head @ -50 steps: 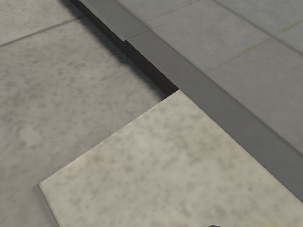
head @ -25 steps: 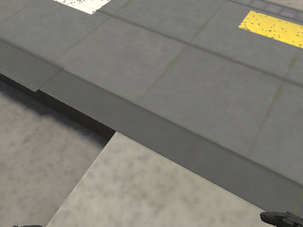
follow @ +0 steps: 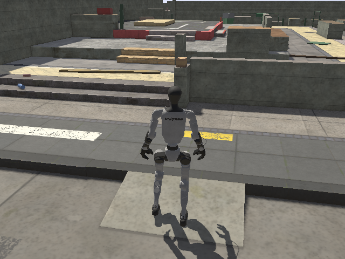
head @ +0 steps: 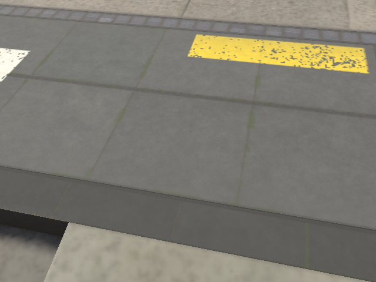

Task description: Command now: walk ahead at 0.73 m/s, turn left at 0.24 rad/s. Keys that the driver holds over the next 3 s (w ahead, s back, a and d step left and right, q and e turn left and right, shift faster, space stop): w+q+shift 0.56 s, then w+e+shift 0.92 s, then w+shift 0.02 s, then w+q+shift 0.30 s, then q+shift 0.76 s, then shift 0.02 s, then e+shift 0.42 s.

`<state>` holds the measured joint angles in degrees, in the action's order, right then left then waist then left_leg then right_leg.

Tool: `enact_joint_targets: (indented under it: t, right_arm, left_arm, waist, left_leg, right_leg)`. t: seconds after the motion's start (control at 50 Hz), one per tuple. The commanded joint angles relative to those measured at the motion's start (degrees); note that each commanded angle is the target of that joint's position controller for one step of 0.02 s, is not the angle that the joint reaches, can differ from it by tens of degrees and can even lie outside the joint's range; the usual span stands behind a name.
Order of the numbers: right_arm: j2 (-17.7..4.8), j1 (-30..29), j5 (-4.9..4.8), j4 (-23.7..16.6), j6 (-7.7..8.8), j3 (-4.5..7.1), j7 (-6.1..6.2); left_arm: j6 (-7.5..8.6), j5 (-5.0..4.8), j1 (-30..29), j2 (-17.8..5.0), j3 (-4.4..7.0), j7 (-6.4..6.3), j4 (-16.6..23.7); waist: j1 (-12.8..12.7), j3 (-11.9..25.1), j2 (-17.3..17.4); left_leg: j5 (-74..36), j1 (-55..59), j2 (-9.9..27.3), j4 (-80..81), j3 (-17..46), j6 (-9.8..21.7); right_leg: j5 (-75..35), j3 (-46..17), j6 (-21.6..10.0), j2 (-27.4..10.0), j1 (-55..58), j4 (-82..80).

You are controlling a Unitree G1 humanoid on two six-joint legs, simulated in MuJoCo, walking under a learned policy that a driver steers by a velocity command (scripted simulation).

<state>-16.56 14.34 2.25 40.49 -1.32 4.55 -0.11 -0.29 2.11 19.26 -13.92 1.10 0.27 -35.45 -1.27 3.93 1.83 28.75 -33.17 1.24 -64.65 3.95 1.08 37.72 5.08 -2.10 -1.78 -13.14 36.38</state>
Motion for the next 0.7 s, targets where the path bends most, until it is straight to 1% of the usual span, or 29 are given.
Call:
enact_joint_targets:
  t: [0.02,0.04,0.06,0.08,0.12,0.16,0.22,0.24,0.26,0.28,0.3,0.32,0.34,0.36,0.38,0.4,0.42,0.44,0.46,0.48,0.5,0.54,0.58,0.6,0.62,0.64,0.66,0.68,0.7]
  right_arm:
    - [-4.24,-19.45,0.86,-11.33,2.02,0.23,-1.29]
    - [-4.70,-12.77,-0.10,-8.25,1.25,0.52,-2.09]
    - [-5.17,-9.14,-0.38,-7.27,0.58,0.99,-3.10]
    - [-4.31,-6.95,-0.75,-6.30,-0.10,0.80,-3.67]
    - [-3.11,-6.98,-1.03,-6.29,-0.89,0.55,-3.97]
    - [-2.31,-10.73,-0.74,-7.40,-1.36,0.09,-3.86]
    - [-0.60,-18.00,-0.09,-10.42,-1.89,-1.48,-4.34]
    - [0.03,-18.48,-0.18,-10.90,-1.98,-2.08,-4.57]
    - [0.48,-17.06,-0.62,-10.94,-2.08,-2.52,-4.54]
    - [0.17,-14.72,-1.40,-10.76,-2.16,-2.46,-4.33]
    - [-1.31,-7.01,-2.41,-9.55,-2.06,-1.77,-3.96]
    - [-4.91,4.13,-3.23,-7.09,-1.78,-0.35,-3.40]
    - [-9.27,13.38,-3.24,-4.20,-0.70,1.61,-3.08]
    - [-11.06,14.43,-3.58,-2.81,0.16,2.81,-2.29]
    - [-16.96,9.43,-2.90,-2.57,-0.39,4.07,-2.18]
    - [-15.69,6.30,-2.31,-5.28,-0.10,3.74,-1.91]
    - [-13.74,10.15,-1.60,-2.50,0.61,3.19,-0.96]
    - [-11.04,12.42,-1.04,0.26,1.45,2.43,-0.34]
    - [-9.06,10.53,-0.94,0.54,2.53,1.80,-0.02]
    - [-6.36,9.23,-0.83,0.83,3.64,0.62,-0.23]
    - [-5.66,9.49,-0.84,1.19,4.41,-0.03,-0.43]
    - [-6.49,9.06,-1.41,1.28,6.13,-0.44,-0.81]
    - [-6.82,9.96,-1.37,1.64,6.76,-0.69,-0.47]
    - [-5.91,10.94,-1.38,2.09,6.78,-0.98,-0.12]
    - [-5.08,11.19,-1.63,2.51,6.71,-1.19,-0.04]
    - [-5.59,12.57,-1.95,3.21,6.68,-1.01,-0.13]
    - [-6.05,14.70,-2.15,4.11,6.66,-0.95,-0.28]
    - [-7.66,14.43,-1.98,4.13,6.69,-0.70,-0.15]
    - [-9.63,14.09,-1.92,4.07,6.94,-0.17,0.12]
  left_arm:
    - [2.23,-0.04,1.93,-10.29,2.76,-1.38,2.33]
    - [3.10,0.26,-0.76,-7.60,1.71,-1.02,2.27]
    - [4.14,0.71,-0.81,-6.85,1.43,-1.26,1.21]
    - [4.70,1.05,-0.89,-7.39,1.73,-1.27,0.19]
    - [5.38,1.44,0.68,-7.93,2.29,-1.39,-1.97]
    - [5.36,1.69,4.61,-6.86,2.28,-1.45,-4.62]
    - [4.89,1.20,7.32,-6.30,2.08,-1.85,-7.30]
    - [4.75,0.96,5.77,-6.79,1.96,-1.99,-7.33]
    - [4.60,0.74,3.76,-8.03,2.00,-2.16,-7.03]
    - [4.23,0.69,5.14,-10.32,2.52,-2.59,-7.56]
    - [3.40,1.09,3.73,-13.39,3.38,-2.61,-7.45]
    - [2.60,0.56,0.36,-16.14,4.33,-1.93,-6.33]
    - [2.21,-0.88,-0.75,-17.24,4.79,-0.93,-5.23]
    - [3.17,-0.68,-3.90,-10.60,3.23,0.17,-4.95]
    - [5.18,-0.70,-8.84,-2.25,1.29,1.45,3.39]
    - [7.11,1.51,-13.11,-4.34,0.72,1.56,7.04]
    - [8.12,1.10,-15.23,-4.62,0.63,1.67,7.09]
    - [8.48,1.10,-13.27,-3.76,-0.09,1.28,6.78]
    - [7.89,2.28,-14.01,-2.32,-0.80,0.90,7.32]
    - [6.61,2.62,-12.73,-1.01,-1.47,0.60,7.32]
    - [5.07,2.57,-12.34,-0.39,-1.98,0.46,8.20]
    - [3.18,2.84,-17.51,-0.64,-2.48,0.14,10.56]
    - [2.84,2.01,-23.65,-1.60,-2.84,0.27,13.20]
    - [2.87,1.64,-25.17,-1.64,-3.03,0.59,13.47]
    - [2.98,1.40,-25.59,-0.50,-3.45,0.99,13.16]
    - [2.95,1.02,-26.57,0.52,-3.68,1.27,12.69]
    - [2.73,0.57,-27.55,0.76,-3.58,1.40,11.84]
    - [2.59,0.06,-26.48,0.31,-3.26,1.58,10.87]
    - [2.52,-0.45,-25.12,-1.05,-2.62,1.51,9.87]
  waist:
    - [-3.72,-16.12,-10.05]
    - [-0.43,-14.62,-10.40]
    - [1.79,-12.85,-8.73]
    - [3.35,-11.43,-6.86]
    - [3.76,-11.18,-5.66]
    - [2.16,-12.04,-5.31]
    - [0.32,-13.02,-6.04]
    - [0.97,-12.44,-5.99]
    - [2.56,-10.07,-6.58]
    - [3.90,-6.40,-8.78]
    - [8.27,-1.69,-11.68]
    - [13.21,4.48,-13.99]
    - [17.02,9.85,-10.96]
    - [16.28,4.55,-4.46]
    - [8.93,5.51,12.04]
    - [8.27,7.36,0.61]
    - [7.69,2.90,-5.02]
    - [4.69,-2.13,-8.07]
    - [2.95,-4.32,-9.03]
    - [0.63,-6.27,-7.85]
    - [-0.65,-5.86,-5.49]
    - [-1.10,-9.26,-6.60]
    - [0.52,-11.55,-5.75]
    - [1.69,-11.26,-4.89]
    - [2.52,-10.01,-3.73]
    - [3.99,-8.07,-1.96]
    - [5.29,-6.06,-1.27]
    - [4.36,-3.51,0.96]
    - [3.60,-0.78,4.66]
  left_leg:
    - [-10.49,-39.16,-0.77,-19.22,4.43,-2.20]
    - [-13.15,-32.54,-0.37,-20.69,3.61,-2.83]
    - [-15.08,-27.78,-0.75,-22.34,2.60,-2.61]
    - [-15.19,-25.55,-1.23,-23.73,1.42,-2.23]
    - [-14.62,-26.22,-1.32,-25.09,-0.51,-0.66]
    - [-11.91,-30.01,-0.88,-23.61,-3.60,1.81]
    - [-7.02,-29.39,1.01,-13.53,-11.34,5.15]
    - [-6.18,-22.95,0.44,-6.73,-14.69,6.53]
    - [-4.85,-12.39,-1.47,0.11,-18.63,8.26]
    - [-2.02,-4.35,-4.72,2.24,-21.86,9.32]
    - [0.83,2.81,-6.67,3.36,-21.33,10.35]
    - [4.66,13.18,-9.14,4.46,-18.83,11.89]
    - [5.36,27.68,-12.85,14.23,-14.02,12.83]
    - [6.41,35.12,-7.96,24.73,1.15,14.47]
    - [13.10,43.71,5.50,42.64,41.20,22.92]
    - [13.63,43.96,9.48,50.06,53.38,22.08]
    - [7.44,39.27,9.70,51.64,51.00,20.99]
    - [4.29,33.19,8.65,51.61,45.82,19.37]
    - [1.36,26.60,5.65,50.00,38.08,17.89]
    - [-5.86,20.79,2.51,47.21,30.23,16.99]
    - [-2.16,17.75,1.95,48.43,29.10,17.73]
    - [1.39,11.45,-0.74,52.08,24.20,16.24]
    - [-10.18,8.15,-1.89,57.47,19.69,14.77]
    - [-21.14,8.72,-2.08,59.80,16.43,13.68]
    - [-31.85,9.35,-2.85,60.94,12.39,12.29]
    - [-41.90,12.61,-2.74,61.72,9.53,11.04]
    - [-56.09,18.59,-1.92,60.83,7.11,9.33]
    - [-72.02,25.08,-0.57,57.43,4.78,8.31]
    - [-84.16,31.11,1.80,54.17,4.02,7.30]
  right_leg:
    - [11.22,-29.06,-7.14,-21.38,12.64,-30.88]
    - [2.02,-18.77,-4.97,-17.39,8.12,-30.03]
    - [-2.33,-13.97,-4.65,-16.60,5.78,-30.49]
    - [-4.25,-9.33,-3.78,-15.69,5.65,-31.06]
    - [-7.52,-4.05,-3.53,-14.69,7.63,-32.04]
    - [-14.12,1.68,-3.39,-13.64,13.36,-31.53]
    - [-23.97,7.55,-3.57,-12.33,19.08,-31.98]
    - [-36.73,10.26,-3.46,-11.43,18.13,-30.88]
    - [-59.33,12.86,-3.33,-11.03,16.03,-28.04]
    - [-87.09,12.71,-4.09,-13.10,17.21,-22.61]
    - [-104.07,12.38,-4.37,-15.36,19.35,-12.45]
    - [-112.30,11.07,-4.92,-16.96,19.25,0.57]
    - [-103.83,9.60,-4.62,-15.25,13.19,18.85]
    - [-59.63,6.81,-2.80,-7.73,-4.09,40.94]
    - [-17.57,-1.34,1.51,8.01,-32.42,61.87]
    - [-23.23,-12.90,0.07,4.04,-37.06,64.42]
    - [-23.43,-12.52,0.45,2.84,-37.09,64.85]
    - [-20.91,-11.76,0.38,0.70,-37.63,63.07]
    - [-18.94,-11.88,-0.07,-1.01,-36.95,62.85]
    - [-17.39,-11.42,-0.65,-1.96,-36.42,63.84]
    - [-14.22,-10.64,-0.37,-1.86,-39.01,65.09]
    - [-13.14,-8.14,0.04,-3.46,-42.56,59.03]
    - [-19.91,-3.11,1.09,-3.75,-39.70,46.44]
    - [-24.00,-0.65,1.51,-3.55,-35.77,38.97]
    - [-29.12,0.90,1.13,-3.00,-29.45,31.24]
    - [-31.88,2.84,0.23,-1.55,-24.84,25.32]
    - [-31.95,5.55,-0.93,0.61,-22.59,21.01]
    - [-30.86,6.75,-1.99,2.75,-20.12,16.68]
    - [-30.04,7.29,-2.63,4.27,-17.85,14.24]
